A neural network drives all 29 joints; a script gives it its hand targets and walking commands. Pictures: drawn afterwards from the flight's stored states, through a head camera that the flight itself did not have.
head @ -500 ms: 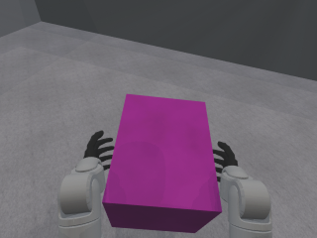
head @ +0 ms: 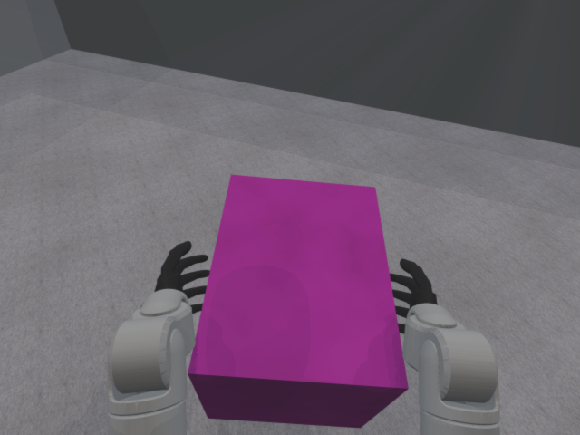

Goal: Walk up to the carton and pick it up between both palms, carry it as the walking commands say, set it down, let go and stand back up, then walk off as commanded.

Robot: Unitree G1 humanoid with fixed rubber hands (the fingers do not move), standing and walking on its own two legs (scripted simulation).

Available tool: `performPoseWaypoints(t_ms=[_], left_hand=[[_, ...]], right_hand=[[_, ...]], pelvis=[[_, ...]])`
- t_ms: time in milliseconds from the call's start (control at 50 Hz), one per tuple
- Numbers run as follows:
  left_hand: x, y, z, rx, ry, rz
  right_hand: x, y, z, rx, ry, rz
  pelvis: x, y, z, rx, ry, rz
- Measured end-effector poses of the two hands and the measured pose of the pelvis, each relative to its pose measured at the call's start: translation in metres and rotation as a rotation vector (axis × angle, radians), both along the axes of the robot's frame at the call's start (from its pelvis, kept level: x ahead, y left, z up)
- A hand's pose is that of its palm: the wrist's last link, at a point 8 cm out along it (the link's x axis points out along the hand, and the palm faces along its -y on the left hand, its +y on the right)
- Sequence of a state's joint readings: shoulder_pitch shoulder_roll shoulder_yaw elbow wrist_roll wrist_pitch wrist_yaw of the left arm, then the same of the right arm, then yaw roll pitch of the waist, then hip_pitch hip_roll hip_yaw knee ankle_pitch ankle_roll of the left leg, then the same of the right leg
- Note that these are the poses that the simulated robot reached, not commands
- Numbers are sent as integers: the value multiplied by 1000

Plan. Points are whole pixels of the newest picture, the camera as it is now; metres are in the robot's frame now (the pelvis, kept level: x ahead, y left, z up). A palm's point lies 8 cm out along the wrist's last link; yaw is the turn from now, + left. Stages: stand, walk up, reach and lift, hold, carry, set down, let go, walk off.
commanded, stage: carry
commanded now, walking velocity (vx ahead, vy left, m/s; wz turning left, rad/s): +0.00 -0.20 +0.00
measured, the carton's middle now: (294, 298) +0.34 +0.00 +0.03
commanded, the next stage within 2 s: none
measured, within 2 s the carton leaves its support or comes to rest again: neither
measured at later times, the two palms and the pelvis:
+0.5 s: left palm (285, 318) +0.26 +0.02 +0.11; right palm (532, 339) +0.25 -0.28 +0.10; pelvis -0.02 -0.13 +0.00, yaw +0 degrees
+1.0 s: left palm (408, 335) +0.24 -0.12 +0.11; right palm out of the picture +0.22 -0.42 +0.10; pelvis -0.04 -0.26 +0.00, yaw -1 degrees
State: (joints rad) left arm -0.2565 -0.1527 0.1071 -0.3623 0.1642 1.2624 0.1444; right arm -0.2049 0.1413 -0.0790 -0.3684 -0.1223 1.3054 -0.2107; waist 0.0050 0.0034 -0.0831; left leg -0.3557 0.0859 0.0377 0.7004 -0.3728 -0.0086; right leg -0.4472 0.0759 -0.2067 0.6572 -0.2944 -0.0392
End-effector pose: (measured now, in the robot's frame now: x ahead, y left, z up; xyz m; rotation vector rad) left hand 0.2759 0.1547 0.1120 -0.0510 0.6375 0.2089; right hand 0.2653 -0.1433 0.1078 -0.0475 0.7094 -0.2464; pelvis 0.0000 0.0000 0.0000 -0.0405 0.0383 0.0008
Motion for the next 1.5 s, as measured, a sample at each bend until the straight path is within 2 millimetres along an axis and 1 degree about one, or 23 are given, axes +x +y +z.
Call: performPoseWaypoints(t_ms=[60, 120, 160, 220, 280, 360, 440, 580, 680, 740, 800, 880, 940, 1020, 1140, 1240, 1300, 1380, 1440, 1500], left_hand=[[-3, -10, 2, -8, 1, 3], [-2, -25, 0, -9, 17, 2], [-1, -41, -4, -5, 29, -6], [0, -69, -7, 15, 35, -14], [-1, -95, -1, 49, 36, -27], [-3, -119, 5, 69, 35, -35], [-8, -131, 0, 56, 38, -25], [-23, -140, -11, 15, 29, 0], [-27, -162, -7, 11, 33, 3], [-26, -184, -9, 19, 45, -4], [-25, -213, -12, 35, 51, -15], [-26, -248, -4, 66, 50, -39], [-28, -266, -1, 75, 42, -47], [-35, -279, -6, 60, 43, -33], [-51, -288, -17, 25, 39, -5], [-57, -309, -11, 24, 36, -6], [-57, -329, -10, 29, 44, -12], [-58, -368, -14, 45, 53, -26], [-59, -398, -10, 70, 55, -43], [-61, -421, -3, 89, 51, -54]], right_hand=[[-2, -10, 5, -9, 2, 3], [-2, -25, 3, -10, 16, 2], [-3, -41, -1, -6, 28, -6], [-5, -69, -10, 12, 33, -14], [-9, -94, -13, 43, 34, -28], [-13, -117, -12, 59, 29, -38], [-15, -130, -11, 44, 28, -28], [-23, -139, -9, -1, 15, -3], [-26, -161, -3, -7, 15, 0], [-28, -182, -7, -2, 26, -9], [-30, -211, -15, 12, 31, -20], [-38, -245, -14, 38, 29, -45], [-42, -263, -12, 45, 18, -54], [-45, -276, -12, 28, 18, -40], [-53, -286, -12, -9, 11, -13], [-60, -307, -5, -12, 6, -15], [-62, -327, -5, -8, 13, -21], [-66, -365, -14, 5, 21, -36], [-72, -394, -15, 27, 23, -55], [-78, -417, -14, 44, 18, -67]], pelvis=[[-3, -12, 4, -12, 3, 2], [-4, -27, 6, -9, 19, -12], [-5, -40, 5, -4, 31, -22], [-6, -64, 1, 16, 36, -30], [-8, -83, 3, 28, 22, -31], [-11, -102, 6, 47, 25, -32], [-16, -119, 4, 35, 29, -18], [-26, -139, -3, 12, 15, 2], [-29, -161, 2, 6, 20, -1], [-31, -180, 2, 14, 33, -16], [-33, -204, -2, 27, 37, -30], [-36, -230, 3, 42, 26, -38], [-40, -245, 4, 50, 28, -38], [-45, -264, 1, 34, 29, -21], [-56, -284, -6, 4, 23, 3], [-62, -304, -1, 4, 16, -4], [-64, -322, 1, 10, 28, -17], [-68, -355, -2, 27, 38, -39], [-71, -378, 0, 36, 28, -49], [-75, -395, 3, 54, 30, -52]])
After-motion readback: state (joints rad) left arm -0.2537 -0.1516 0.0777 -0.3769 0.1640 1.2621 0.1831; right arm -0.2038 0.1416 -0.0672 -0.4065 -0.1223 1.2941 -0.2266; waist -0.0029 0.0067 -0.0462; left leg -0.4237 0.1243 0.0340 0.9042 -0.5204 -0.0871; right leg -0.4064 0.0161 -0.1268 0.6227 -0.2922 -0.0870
